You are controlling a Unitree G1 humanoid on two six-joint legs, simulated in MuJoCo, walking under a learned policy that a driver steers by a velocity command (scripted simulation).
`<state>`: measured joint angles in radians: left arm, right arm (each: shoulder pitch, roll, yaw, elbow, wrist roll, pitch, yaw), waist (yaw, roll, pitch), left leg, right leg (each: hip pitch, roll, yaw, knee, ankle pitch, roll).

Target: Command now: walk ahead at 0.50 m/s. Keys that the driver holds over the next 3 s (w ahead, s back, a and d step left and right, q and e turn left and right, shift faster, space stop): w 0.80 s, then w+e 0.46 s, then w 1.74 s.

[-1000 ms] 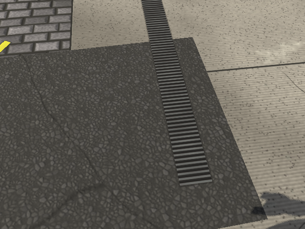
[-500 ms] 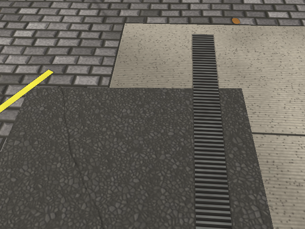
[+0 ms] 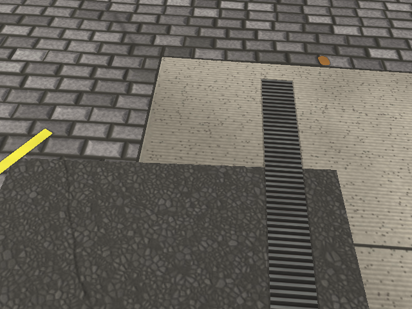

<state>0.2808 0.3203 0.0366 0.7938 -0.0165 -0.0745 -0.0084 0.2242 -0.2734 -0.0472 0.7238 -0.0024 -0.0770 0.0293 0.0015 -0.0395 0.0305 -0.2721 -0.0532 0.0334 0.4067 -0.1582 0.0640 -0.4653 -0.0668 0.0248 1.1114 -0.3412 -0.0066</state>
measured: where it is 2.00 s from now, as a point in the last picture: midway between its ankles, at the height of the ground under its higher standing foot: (237, 164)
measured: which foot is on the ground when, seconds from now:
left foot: down 0.00-0.36, up 0.38-0.86, down 0.88-1.00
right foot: up 0.00-0.32, down 0.34-0.88, up 0.90-1.00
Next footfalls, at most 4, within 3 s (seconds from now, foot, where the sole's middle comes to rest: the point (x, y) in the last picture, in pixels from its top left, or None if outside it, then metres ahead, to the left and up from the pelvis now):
0.34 right None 0.36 -0.15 -0.78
0.88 left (182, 256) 0.65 0.09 -0.78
1.42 right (259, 196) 0.90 -0.19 -0.78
1.94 left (221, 125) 1.27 -0.06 -0.78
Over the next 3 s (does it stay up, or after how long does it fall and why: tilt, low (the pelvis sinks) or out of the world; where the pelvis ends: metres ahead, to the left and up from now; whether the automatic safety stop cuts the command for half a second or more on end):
stays up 1.63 -0.30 -0.01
